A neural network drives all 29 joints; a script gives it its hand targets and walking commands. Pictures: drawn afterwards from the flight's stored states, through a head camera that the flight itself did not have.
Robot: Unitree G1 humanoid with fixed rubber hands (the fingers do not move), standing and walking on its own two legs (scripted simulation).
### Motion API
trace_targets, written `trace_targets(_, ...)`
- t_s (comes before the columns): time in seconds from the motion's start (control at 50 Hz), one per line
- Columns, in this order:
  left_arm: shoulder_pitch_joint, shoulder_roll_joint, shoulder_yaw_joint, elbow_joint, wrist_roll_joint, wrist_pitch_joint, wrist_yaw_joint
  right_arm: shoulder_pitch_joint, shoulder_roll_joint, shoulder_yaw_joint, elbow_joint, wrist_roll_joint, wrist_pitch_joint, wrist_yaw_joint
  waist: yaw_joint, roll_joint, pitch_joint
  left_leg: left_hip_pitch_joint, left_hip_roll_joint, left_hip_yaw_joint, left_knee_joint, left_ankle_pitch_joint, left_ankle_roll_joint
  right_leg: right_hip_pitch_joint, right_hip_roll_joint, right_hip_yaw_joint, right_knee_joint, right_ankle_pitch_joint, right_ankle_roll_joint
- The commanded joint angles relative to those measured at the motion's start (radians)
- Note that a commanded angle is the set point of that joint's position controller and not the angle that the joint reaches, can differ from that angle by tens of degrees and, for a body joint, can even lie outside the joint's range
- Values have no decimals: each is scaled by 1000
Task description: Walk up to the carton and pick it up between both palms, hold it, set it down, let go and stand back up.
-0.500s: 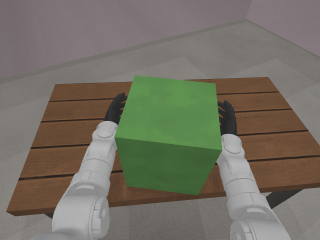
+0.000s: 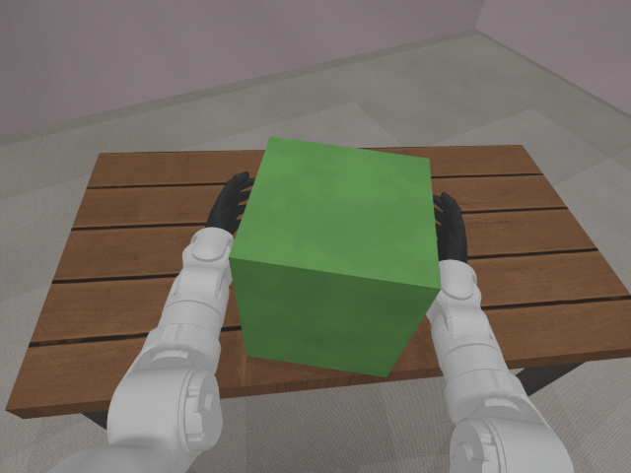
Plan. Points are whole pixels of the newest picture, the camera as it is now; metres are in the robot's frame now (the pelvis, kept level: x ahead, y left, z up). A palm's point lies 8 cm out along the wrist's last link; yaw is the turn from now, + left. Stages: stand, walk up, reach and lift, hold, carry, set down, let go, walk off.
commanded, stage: set down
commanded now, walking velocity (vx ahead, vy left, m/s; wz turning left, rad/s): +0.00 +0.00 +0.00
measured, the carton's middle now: (331, 263) +0.37 +0.00 +0.03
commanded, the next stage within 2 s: none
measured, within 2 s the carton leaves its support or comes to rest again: rests again in 0.04 s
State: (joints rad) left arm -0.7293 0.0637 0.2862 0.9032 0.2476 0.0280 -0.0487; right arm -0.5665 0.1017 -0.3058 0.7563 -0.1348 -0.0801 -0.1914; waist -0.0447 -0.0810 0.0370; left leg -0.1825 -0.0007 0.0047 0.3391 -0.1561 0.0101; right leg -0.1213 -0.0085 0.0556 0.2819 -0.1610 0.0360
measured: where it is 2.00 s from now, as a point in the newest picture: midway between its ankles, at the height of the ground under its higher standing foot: outside the picture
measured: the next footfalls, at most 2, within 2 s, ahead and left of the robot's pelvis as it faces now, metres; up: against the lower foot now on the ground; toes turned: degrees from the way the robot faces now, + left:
none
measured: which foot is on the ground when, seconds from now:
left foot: down 0.00-1.00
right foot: down 0.00-1.00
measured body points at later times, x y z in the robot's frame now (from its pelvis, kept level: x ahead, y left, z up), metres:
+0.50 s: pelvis +0.00 +0.00 +0.00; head +0.06 +0.00 +0.44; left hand +0.43 +0.17 +0.06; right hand +0.40 -0.16 +0.07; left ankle +0.02 +0.11 -0.75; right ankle -0.01 -0.14 -0.75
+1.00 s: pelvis -0.04 -0.01 -0.01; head -0.04 +0.02 +0.44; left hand +0.39 +0.21 +0.16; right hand +0.36 -0.16 +0.15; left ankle +0.02 +0.11 -0.75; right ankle -0.01 -0.14 -0.75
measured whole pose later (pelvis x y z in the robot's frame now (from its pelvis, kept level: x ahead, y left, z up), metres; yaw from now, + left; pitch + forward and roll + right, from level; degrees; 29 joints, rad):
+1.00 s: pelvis -0.04 -0.01 -0.01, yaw +0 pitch -1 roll -1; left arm -0.76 0.42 0.04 0.59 -0.31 0.48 -0.02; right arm -0.65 -0.15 0.07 0.47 0.38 0.36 -0.26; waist -0.05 -0.05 -0.01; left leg -0.27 0.03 0.00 0.42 -0.14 -0.01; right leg -0.21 0.01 0.02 0.36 -0.15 0.01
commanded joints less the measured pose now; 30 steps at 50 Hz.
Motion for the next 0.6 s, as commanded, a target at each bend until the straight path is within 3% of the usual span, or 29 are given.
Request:
trace_targets(0.0, -566, -330, -122, -151, 42, -160, -38, -501, 401, 192, -59, -126, -93, 122, 44, 150, -482, 197, 5, 81, -27, 161, -28, -12, 21, -115, -28, -32, -15)
trace_targets(0.02, -564, -281, -95, -138, 54, -174, -30, -483, 384, 165, -33, -134, -101, 121, 45, 159, -471, 205, 8, 82, -34, 164, -30, -35, 25, -118, -33, -42, -11)
trace_targets(0.04, -526, -164, 0, -120, 84, -176, -10, -437, 336, 163, 15, -126, -101, 112, 87, 165, -473, 230, 13, 86, -31, 169, -30, -33, 25, -117, -29, -51, -5)
trace_targets(0.08, -491, 219, 115, -205, 54, -151, 64, -379, -39, 156, 42, -27, -113, 68, 138, 222, -508, 263, 18, 87, -13, 274, -46, 4, 34, -122, 1, 65, 6)
trace_targets(0.1, -476, 271, 67, -237, -20, -113, 100, -384, -200, 192, 59, 76, -119, 39, 130, 236, -496, 240, 18, 77, 10, 354, -76, 14, 52, -117, 20, 159, 5)
trace_targets(0.12, -473, 173, -60, -202, -109, -79, 107, -407, -220, 242, 102, 156, -112, 21, 93, 229, -396, 174, 15, 73, 28, 375, -90, -17, 79, -114, 15, 184, -2)
trace_targets(0.14, -468, 195, -89, -191, -154, -55, 108, -395, -226, 288, 105, 222, -106, 1, 87, 222, -417, 162, 12, 78, 42, 407, -89, -3, 85, -116, 23, 232, -5)
trace_targets(0.16, -486, 251, -83, -291, -181, -51, 118, -390, -233, 322, 51, 257, -113, -24, 95, 256, -566, 219, 7, 81, 63, 511, -99, 41, 93, -114, 40, 338, 2)
trace_targets(0.18, -487, 219, -139, -323, -244, -40, 121, -412, -259, 348, 16, 304, -114, -43, 81, 258, -621, 243, 9, 63, 102, 619, -109, 16, 100, -107, 55, 427, 0)
trace_targets(0.2, -477, 207, -165, -414, -293, -46, 120, -440, -245, 363, -90, 328, -119, -58, 57, 228, -747, 286, 5, 62, 141, 719, -113, 49, 106, -111, 71, 550, 4)
trace_targets(0.22, -452, 162, -233, -424, -353, -42, 117, -469, -252, 380, -208, 354, -126, -72, 4, 177, -800, 271, 2, 55, 171, 755, -115, 53, 110, -110, 84, 623, 6)
trace_targets(0.24, -444, 167, -262, -512, -398, -43, 111, -494, -251, 387, -342, 373, -128, -86, -12, 161, -917, 282, -3, 45, 200, 768, -110, 88, 106, -103, 108, 720, 11)
trace_targets(0.26, -384, 166, -282, -482, -419, -31, 104, -477, -248, 390, -391, 367, -116, -97, -29, 122, -905, 234, -9, 38, 201, 725, -95, 106, 102, -99, 129, 764, 17)
trace_targets(0.28, -377, 186, -307, -556, -452, -22, 92, -470, -256, 379, -478, 367, -102, -109, -58, 101, -968, 218, -19, 38, 190, 694, -85, 164, 90, -95, 149, 862, 30)
trace_targets(0.3, -339, 211, -294, -502, -462, -10, 78, -431, -242, 376, -449, 357, -71, -115, -72, 61, -922, 169, -24, 34, 184, 619, -68, 168, 85, -85, 154, 841, 37)
trace_targets(0.32, -396, 267, -273, -528, -477, 11, 69, -493, -285, 363, -531, 361, -42, -121, -69, 37, -923, 141, -37, 38, 163, 529, -55, 185, 77, -84, 156, 835, 49)
trace_targets(0.34, -367, 287, -257, -448, -487, 41, 59, -471, -301, 352, -452, 367, 0, -118, -76, 15, -860, 118, -40, 35, 146, 463, -39, 157, 69, -82, 155, 770, 54)
trace_targets(0.38, -445, 371, -211, -541, -493, 96, 47, -492, -388, 307, -516, 387, 67, -116, -57, 43, -889, 152, -46, 40, 99, 389, -29, 128, 79, -78, 124, 645, 53)
trace_targets(0.42, -433, 404, -169, -593, -485, 143, 56, -487, -439, 325, -543, 405, 100, -116, -20, 71, -945, 236, -39, 32, 113, 518, -43, 108, 88, -81, 110, 659, 47)
trace_targets(0.44, -453, 415, -148, -631, -472, 168, 64, -470, -446, 320, -513, 415, 119, -113, -7, 120, -938, 281, -38, 33, 120, 576, -58, 73, 101, -92, 97, 635, 44)
trace_targets(0.46, -435, 421, -125, -668, -459, 188, 72, -446, -465, 307, -515, 428, 129, -111, -13, 150, -970, 341, -29, 23, 155, 655, -71, 41, 115, -98, 98, 612, 37)
trace_targets(0.48, -428, 433, -110, -650, -465, 212, 76, -449, -476, 307, -495, 441, 144, -103, 5, 171, -941, 349, -20, 28, 162, 675, -84, 10, 118, -113, 80, 563, 29)
trace_targets(0.52, -412, 443, -112, -596, -471, 243, 70, -413, -482, 315, -387, 466, 175, -90, -4, 175, -822, 311, -18, 28, 169, 650, -81, -22, 120, -108, 80, 520, 22)
trace_targets(0.54, -460, 485, -94, -623, -474, 258, 70, -464, -492, 319, -444, 498, 187, -90, 28, 179, -834, 305, -29, 41, 149, 626, -81, 21, 120, -102, 77, 544, 27)
trace_targets(0.56, -416, 473, -107, -486, -469, 275, 65, -431, -467, 340, -310, 502, 219, -83, 13, 159, -687, 221, -30, 38, 133, 517, -65, -2, 110, -93, 84, 490, 23)
trace_targets(0.58, -429, 485, -123, -359, -481, 274, 49, -459, -441, 356, -214, 516, 245, -79, 19, 116, -548, 119, -30, 44, 105, 354, -41, -7, 92, -75, 84, 395, 20)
